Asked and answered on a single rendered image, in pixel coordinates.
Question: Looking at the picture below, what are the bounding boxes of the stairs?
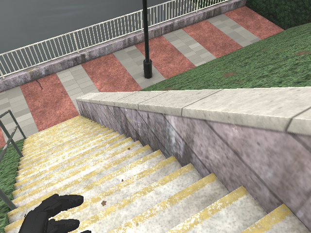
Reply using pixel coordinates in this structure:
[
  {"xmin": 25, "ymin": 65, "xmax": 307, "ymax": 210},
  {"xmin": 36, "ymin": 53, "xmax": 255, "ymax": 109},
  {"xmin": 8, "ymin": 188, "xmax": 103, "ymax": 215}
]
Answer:
[{"xmin": 4, "ymin": 115, "xmax": 311, "ymax": 233}]

